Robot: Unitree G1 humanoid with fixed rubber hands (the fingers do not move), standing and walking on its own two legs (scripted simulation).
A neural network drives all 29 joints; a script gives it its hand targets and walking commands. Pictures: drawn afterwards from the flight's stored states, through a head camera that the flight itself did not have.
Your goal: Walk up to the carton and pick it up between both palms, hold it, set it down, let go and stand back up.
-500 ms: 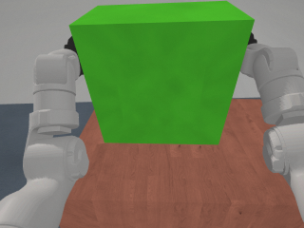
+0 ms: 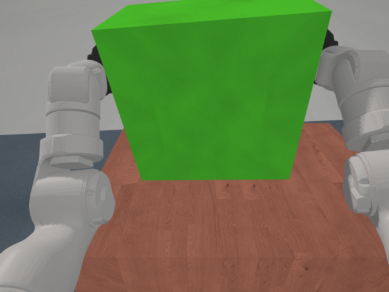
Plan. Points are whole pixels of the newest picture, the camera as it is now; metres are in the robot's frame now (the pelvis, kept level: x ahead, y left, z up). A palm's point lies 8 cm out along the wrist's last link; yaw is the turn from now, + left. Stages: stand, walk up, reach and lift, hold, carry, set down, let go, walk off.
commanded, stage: hold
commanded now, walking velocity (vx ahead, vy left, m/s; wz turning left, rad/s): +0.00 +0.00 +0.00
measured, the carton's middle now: (210, 94) +0.38 -0.02 +0.31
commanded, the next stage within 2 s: none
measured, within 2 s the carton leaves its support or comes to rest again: neither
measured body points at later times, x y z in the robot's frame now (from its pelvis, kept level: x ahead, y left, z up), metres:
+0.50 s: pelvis +0.01 +0.00 +0.00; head -0.09 +0.01 +0.44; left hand +0.38 +0.19 +0.35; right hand +0.39 -0.20 +0.36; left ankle +0.01 +0.12 -0.75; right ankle +0.03 -0.09 -0.75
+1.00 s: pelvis -0.01 +0.00 +0.00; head -0.10 +0.01 +0.44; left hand +0.37 +0.19 +0.35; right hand +0.38 -0.20 +0.36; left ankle +0.01 +0.12 -0.75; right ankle +0.03 -0.09 -0.75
